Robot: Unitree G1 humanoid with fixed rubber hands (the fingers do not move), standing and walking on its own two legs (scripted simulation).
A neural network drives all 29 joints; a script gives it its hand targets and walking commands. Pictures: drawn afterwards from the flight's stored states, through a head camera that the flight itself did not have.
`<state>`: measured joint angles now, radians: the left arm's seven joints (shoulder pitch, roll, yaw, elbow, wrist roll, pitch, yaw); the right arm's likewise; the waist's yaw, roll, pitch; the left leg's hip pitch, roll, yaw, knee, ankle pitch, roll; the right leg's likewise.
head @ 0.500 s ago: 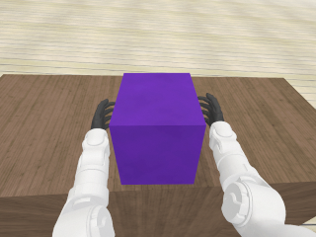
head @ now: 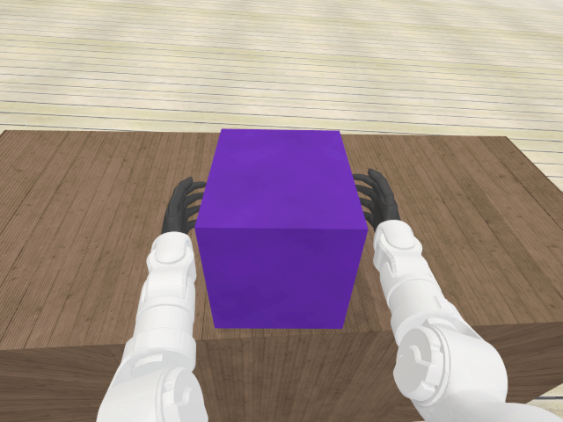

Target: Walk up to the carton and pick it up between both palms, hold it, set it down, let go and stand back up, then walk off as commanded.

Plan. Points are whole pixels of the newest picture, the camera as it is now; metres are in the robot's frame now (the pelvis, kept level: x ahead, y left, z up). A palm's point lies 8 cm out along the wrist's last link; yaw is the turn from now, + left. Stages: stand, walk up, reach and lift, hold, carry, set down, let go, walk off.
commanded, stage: set down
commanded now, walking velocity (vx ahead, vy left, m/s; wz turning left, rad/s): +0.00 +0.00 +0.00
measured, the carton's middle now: (279, 225) +0.44 +0.01 +0.03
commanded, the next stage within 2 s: none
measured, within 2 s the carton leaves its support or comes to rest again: rests again in 0.38 s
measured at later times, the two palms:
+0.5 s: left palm (176, 237) +0.37 +0.17 +0.08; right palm (381, 226) +0.39 -0.15 +0.09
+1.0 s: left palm (177, 232) +0.40 +0.17 +0.05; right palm (374, 224) +0.42 -0.15 +0.07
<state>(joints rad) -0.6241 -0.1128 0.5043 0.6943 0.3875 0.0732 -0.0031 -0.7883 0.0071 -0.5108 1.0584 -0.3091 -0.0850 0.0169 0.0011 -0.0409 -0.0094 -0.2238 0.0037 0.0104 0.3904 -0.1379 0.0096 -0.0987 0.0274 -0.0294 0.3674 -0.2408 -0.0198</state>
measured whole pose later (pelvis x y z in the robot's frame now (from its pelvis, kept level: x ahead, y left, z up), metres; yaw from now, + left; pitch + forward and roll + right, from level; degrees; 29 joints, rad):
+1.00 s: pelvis +0.01 +0.00 +0.00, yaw +0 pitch +7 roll -1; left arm -0.67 0.04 0.29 0.97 0.11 -0.12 0.16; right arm -0.77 -0.11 -0.07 1.12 0.13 -0.17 -0.06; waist 0.00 -0.03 -0.07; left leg -0.37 0.00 0.01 0.39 -0.13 0.00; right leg -0.24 0.03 -0.03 0.37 -0.24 -0.02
